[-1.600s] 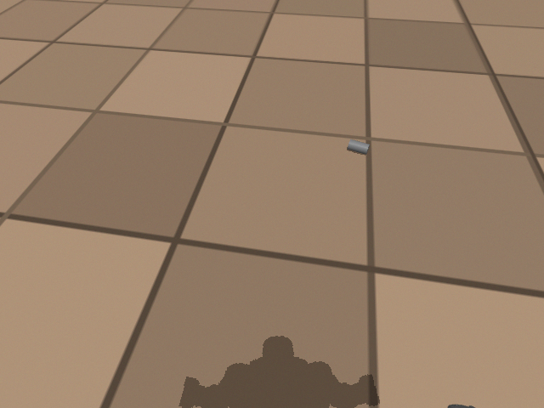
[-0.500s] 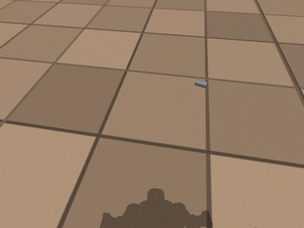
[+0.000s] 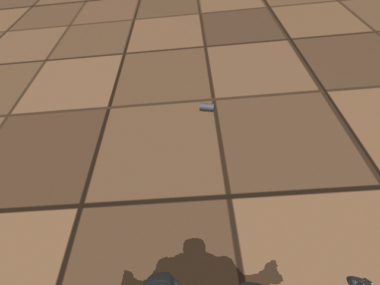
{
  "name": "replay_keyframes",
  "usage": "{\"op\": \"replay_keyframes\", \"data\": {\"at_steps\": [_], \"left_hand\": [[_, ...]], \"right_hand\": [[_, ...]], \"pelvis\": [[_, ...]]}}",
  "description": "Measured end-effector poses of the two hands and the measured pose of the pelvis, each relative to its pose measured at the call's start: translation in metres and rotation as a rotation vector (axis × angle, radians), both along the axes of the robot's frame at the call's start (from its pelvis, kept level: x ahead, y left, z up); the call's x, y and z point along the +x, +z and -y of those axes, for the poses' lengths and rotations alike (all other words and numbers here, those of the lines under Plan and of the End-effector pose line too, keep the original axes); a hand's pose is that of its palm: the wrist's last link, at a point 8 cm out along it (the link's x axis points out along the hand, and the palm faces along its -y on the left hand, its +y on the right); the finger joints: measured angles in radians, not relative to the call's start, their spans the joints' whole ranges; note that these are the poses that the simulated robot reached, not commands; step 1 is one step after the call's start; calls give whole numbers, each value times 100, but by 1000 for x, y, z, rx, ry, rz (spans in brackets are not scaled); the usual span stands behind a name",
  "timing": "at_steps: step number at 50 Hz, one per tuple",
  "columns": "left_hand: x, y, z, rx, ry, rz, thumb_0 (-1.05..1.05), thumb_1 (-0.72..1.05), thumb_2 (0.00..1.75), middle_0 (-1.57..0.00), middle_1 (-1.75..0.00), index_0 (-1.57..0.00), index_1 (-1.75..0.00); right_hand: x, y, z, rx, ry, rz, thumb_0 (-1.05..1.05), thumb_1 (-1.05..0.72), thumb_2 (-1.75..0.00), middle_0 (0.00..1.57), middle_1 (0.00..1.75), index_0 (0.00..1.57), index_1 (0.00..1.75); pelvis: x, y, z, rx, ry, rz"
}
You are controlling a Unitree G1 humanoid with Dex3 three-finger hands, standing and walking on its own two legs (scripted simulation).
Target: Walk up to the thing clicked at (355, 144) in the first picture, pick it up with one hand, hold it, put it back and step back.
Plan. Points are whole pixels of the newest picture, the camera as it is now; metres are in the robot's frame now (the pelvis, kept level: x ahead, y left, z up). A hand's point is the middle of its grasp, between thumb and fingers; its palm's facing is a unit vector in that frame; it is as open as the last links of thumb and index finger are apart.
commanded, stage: walk up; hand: left
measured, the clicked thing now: (207, 107) +1.42 -0.03 -0.73
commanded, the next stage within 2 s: none
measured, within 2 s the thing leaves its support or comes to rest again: neither
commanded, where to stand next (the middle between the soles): +0.98 -0.19 m, yaw -14 degrees
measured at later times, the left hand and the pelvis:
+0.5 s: hand (118, 191) +0.37 +0.25 -0.12, palm faces -0.25 -0.91 -0.34, open 7.4 cm; pelvis +0.23 +0.00 +0.02, yaw -10 degrees
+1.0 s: hand (148, 147) +0.54 +0.19 -0.13, palm faces -0.24 -0.90 -0.35, open 7.4 cm; pelvis +0.44 -0.07 +0.01, yaw -14 degrees
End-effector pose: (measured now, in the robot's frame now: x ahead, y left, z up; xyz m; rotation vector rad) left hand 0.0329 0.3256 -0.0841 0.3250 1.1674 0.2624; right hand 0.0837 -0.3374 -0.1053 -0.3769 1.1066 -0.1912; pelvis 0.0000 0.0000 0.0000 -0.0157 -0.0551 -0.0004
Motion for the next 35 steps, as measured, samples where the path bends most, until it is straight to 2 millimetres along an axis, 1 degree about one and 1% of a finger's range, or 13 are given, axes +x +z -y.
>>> {"op": "replay_keyframes", "data": {"at_steps": [2,5,7,10,13,15,19,23,27,30,33,35], "left_hand": [[11,-1,10,-24,-14,-23,1,90,90,-21,-30,-20,-30],[33,-5,18,-53,-36,-48,1,90,90,-21,-30,-20,-30],[52,-10,19,-66,-54,-55,1,90,90,-21,-30,-20,-30],[89,-20,15,-80,-80,-50,1,90,90,-21,-30,-20,-30],[136,-34,6,-79,-124,-43,1,90,90,-21,-30,-20,-30],[170,-37,5,-71,-157,-45,1,90,90,-21,-30,-20,-30],[242,-25,9,-63,-238,-8,1,90,90,-21,-30,-20,-30],[309,-8,18,-54,-299,38,1,90,90,-21,-30,-20,-30],[374,6,37,-41,-350,75,1,90,90,-20,-30,-20,-30],[419,12,57,-28,-379,104,1,90,90,-20,-30,-20,-30],[460,11,78,-1,-395,144,1,90,90,-21,-30,-20,-30],[479,9,91,11,-384,179,1,90,90,-21,-30,-20,-30]], "right_hand": [[17,7,-6,23,8,18,1,-91,-90,20,30,20,29],[37,16,-12,39,11,24,1,-91,-90,20,30,20,29],[51,20,-15,35,6,17,1,-91,-90,21,30,20,29],[72,24,-17,13,-10,11,1,-90,-90,21,30,20,30],[95,23,-19,-26,-38,39,1,-90,-90,21,30,20,30],[105,26,-20,-37,-75,71,1,-90,-90,21,30,20,30],[111,38,-21,-32,-149,73,1,-90,-90,21,30,20,30],[115,41,-16,-28,-192,29,1,-90,-90,21,30,20,30],[120,34,-4,-13,-227,-30,1,-90,-90,21,30,20,30],[131,22,12,3,-256,-68,1,-90,-90,21,30,20,30],[152,1,33,18,-272,-93,1,-90,-90,21,30,20,30],[173,-9,43,24,-275,-108,1,-90,-90,21,30,20,30]], "pelvis": [[16,6,2,-3,-16,-4],[43,11,4,-7,-38,-14],[62,11,4,-11,-51,-18],[94,7,-1,-21,-63,-22],[127,-3,-10,-1,-83,-19],[144,-4,-13,14,-101,-14],[178,6,-10,26,-132,-14],[212,14,-4,34,-162,-16],[246,16,8,35,-179,-17],[275,11,24,38,-189,-18],[307,-3,45,39,-192,-18],[323,-8,57,23,-199,-11]]}}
